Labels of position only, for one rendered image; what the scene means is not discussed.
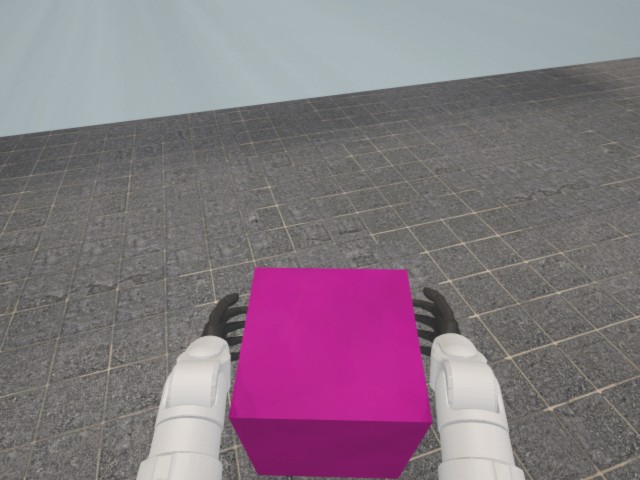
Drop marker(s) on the right robot hand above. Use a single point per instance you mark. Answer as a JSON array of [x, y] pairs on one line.
[[443, 322]]

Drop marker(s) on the right robot forearm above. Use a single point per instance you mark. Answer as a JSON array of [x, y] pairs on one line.
[[471, 418]]

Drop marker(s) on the left robot forearm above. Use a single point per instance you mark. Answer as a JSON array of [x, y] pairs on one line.
[[190, 419]]

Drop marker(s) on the carton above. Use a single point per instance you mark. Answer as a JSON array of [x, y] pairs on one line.
[[330, 379]]

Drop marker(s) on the left robot hand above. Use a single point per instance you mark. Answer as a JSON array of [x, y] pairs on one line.
[[217, 325]]

